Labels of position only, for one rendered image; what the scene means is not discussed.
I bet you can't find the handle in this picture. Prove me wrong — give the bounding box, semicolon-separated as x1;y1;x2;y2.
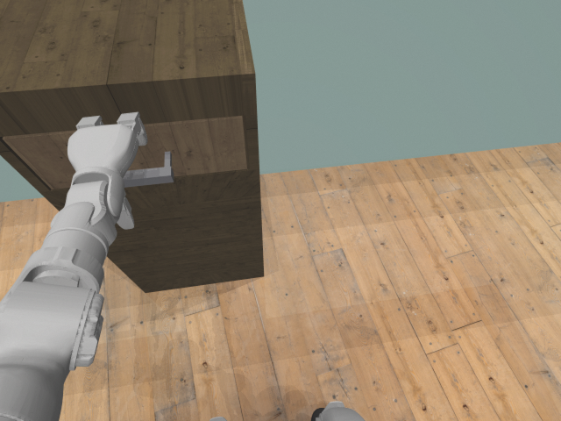
123;152;174;188

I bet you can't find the robot left upper arm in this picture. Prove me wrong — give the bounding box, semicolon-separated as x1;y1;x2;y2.
0;282;104;421

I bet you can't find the cabinet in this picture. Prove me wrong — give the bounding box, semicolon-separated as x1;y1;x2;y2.
0;0;264;293

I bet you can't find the left robot forearm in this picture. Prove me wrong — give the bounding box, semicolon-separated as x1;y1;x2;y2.
0;167;124;321

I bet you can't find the left robot hand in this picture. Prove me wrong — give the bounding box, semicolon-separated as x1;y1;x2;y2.
67;112;148;230

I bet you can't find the drawer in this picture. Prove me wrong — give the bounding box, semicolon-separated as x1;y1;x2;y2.
3;116;247;189

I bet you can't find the right robot shin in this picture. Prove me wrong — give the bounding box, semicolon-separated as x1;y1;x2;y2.
322;401;344;413

